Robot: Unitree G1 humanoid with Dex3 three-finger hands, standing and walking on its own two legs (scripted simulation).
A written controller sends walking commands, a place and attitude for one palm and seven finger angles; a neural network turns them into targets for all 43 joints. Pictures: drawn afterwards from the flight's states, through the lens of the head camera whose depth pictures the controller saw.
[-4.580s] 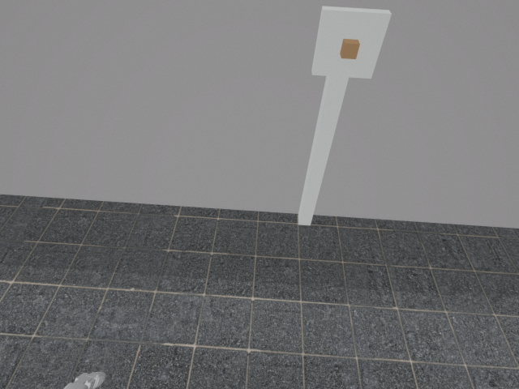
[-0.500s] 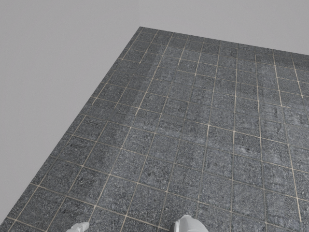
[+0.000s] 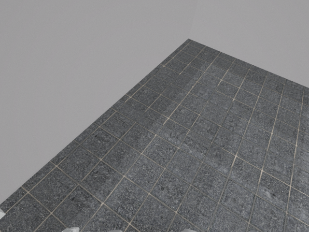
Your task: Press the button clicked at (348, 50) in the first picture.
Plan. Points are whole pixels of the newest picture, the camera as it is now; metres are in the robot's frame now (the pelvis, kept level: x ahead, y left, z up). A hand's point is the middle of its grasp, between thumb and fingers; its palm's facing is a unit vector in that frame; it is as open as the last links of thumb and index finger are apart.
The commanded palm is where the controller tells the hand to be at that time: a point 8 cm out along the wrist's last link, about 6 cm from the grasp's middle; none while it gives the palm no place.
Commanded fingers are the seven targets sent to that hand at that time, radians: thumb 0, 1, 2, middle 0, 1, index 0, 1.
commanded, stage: turn to face it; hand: left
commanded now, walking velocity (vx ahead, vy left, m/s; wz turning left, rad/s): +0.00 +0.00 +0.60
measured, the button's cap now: out of the picture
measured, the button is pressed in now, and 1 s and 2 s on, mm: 0 0 0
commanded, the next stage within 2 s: take the last steps up to it in 1.52 s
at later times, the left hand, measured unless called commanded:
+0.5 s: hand out of the picture +0.05 +0.16 -0.13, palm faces +0.29 -0.92 -0.28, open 7.4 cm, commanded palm none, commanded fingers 0.00 0.90 0.90 -0.20 -0.30 -0.20 -0.30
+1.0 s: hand out of the picture -0.15 +0.16 -0.17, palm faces +0.62 -0.74 -0.26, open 7.4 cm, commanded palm none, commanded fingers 0.00 0.90 0.90 -0.20 -0.30 -0.20 -0.30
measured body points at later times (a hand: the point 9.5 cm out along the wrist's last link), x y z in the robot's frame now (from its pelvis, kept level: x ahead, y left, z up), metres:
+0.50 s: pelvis -0.01 -0.06 +0.01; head +0.03 -0.08 +0.46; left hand +0.03 +0.21 -0.11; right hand +0.12 -0.30 -0.14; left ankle +0.01 +0.08 -0.69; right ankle +0.02 -0.17 -0.72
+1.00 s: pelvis -0.05 -0.05 +0.01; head -0.03 +0.00 +0.46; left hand -0.18 +0.20 -0.15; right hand +0.20 -0.19 -0.11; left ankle -0.11 +0.03 -0.72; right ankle +0.01 -0.17 -0.66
